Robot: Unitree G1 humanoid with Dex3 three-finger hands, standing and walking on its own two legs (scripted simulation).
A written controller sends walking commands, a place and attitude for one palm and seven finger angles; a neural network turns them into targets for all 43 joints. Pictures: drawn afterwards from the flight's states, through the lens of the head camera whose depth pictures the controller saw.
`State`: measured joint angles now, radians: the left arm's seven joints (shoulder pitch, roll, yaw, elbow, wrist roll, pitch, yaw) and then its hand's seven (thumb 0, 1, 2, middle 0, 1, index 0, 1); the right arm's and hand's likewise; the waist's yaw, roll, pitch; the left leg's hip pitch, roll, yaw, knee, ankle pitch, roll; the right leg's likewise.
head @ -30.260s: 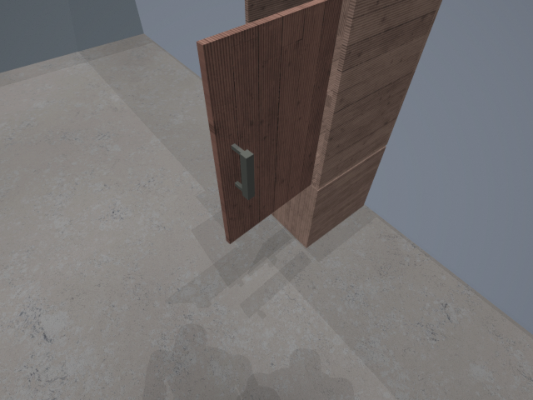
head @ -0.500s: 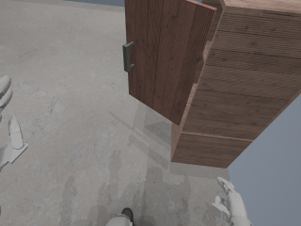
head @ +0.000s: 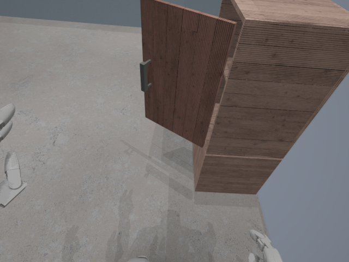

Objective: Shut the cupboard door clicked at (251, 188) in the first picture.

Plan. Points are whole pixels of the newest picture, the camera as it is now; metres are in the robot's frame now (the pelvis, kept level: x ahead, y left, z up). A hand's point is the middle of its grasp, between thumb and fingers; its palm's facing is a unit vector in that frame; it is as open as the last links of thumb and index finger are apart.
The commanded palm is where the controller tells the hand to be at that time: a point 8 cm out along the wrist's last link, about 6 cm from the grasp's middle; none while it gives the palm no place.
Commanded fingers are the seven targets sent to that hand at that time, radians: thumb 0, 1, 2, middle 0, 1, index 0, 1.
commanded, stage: stop stepping back and stand still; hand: left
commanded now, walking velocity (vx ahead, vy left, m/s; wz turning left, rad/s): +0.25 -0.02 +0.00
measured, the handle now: (146, 75) +0.86 +0.16 -0.05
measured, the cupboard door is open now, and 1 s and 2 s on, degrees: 58 58 58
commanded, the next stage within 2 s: let the arm hang, fingers relaxed in 0.32 s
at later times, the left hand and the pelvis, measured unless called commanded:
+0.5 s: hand (38, 189) +0.23 +0.28 +0.09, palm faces +0.24 -0.82 -0.52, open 7.4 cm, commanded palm none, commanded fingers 0.00 0.90 0.90 -0.20 -0.30 -0.20 -0.30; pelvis +0.01 +0.02 +0.00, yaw +2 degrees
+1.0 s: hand out of the picture -0.07 +0.21 -0.17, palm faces +0.08 -0.97 -0.24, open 7.2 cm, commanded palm none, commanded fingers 0.00 0.90 0.90 -0.20 -0.30 -0.20 -0.30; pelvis -0.02 +0.01 +0.01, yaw +4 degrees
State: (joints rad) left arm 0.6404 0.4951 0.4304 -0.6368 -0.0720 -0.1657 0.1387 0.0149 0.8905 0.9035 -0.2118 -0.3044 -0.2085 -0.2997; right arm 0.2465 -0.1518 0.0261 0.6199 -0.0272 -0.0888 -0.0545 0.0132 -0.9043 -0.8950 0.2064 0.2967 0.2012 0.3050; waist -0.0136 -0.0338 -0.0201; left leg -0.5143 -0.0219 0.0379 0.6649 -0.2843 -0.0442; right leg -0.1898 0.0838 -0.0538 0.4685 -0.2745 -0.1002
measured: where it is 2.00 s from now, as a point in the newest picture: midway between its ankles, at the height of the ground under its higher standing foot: outside the picture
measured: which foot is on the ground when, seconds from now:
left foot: up 0.00-0.12, down 0.14-1.00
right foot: down 0.00-1.00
